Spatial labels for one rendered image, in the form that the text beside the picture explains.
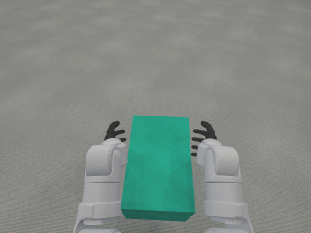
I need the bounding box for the robot right forearm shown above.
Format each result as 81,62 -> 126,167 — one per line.
196,138 -> 254,233

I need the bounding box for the robot left hand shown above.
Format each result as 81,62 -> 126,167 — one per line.
104,121 -> 126,142

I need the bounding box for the carton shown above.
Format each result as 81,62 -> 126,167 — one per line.
121,115 -> 196,222

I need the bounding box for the robot right hand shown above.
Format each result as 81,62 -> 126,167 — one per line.
191,121 -> 217,157

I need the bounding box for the robot left forearm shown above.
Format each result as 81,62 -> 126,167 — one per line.
73,138 -> 128,233

